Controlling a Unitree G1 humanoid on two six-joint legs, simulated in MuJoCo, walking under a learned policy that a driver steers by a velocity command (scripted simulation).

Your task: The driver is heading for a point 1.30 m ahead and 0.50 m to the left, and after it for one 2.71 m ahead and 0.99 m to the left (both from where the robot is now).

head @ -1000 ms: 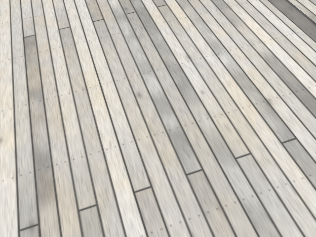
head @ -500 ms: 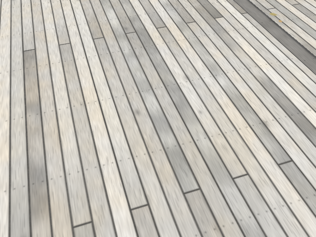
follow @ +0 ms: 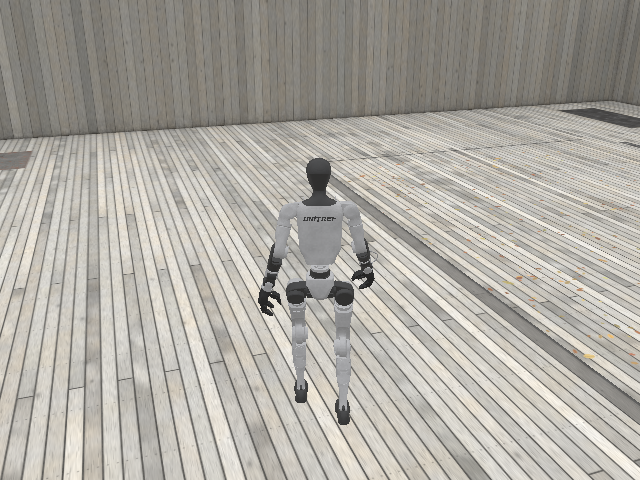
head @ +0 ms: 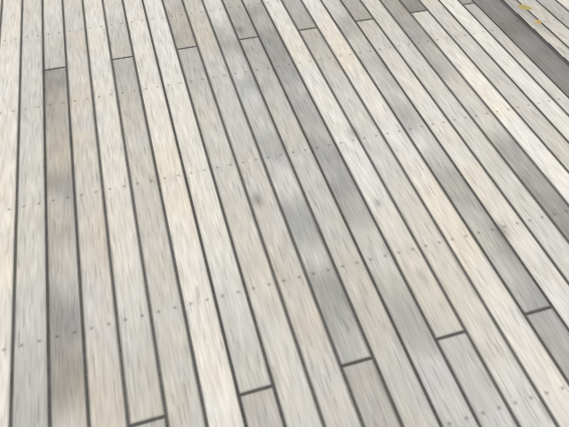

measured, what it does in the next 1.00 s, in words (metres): walks ahead, turning left: right foot, then left foot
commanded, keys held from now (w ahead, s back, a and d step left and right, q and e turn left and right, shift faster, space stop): no key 0.12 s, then q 0.14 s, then w+q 0.74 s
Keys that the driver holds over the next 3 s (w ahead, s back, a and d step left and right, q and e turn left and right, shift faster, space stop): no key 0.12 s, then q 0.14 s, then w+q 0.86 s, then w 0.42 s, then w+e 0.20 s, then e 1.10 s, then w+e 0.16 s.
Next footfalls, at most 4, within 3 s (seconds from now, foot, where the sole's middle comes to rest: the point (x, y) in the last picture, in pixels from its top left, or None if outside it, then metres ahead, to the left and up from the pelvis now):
0.24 right None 0.05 -0.14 -0.77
0.64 left None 0.17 0.17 -0.77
1.12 right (251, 391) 0.55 0.13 -0.77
1.62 left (99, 366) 0.59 0.50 -0.77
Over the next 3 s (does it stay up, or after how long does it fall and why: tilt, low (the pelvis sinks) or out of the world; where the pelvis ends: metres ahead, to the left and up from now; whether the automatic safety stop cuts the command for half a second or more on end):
stays up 0.74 0.49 0.00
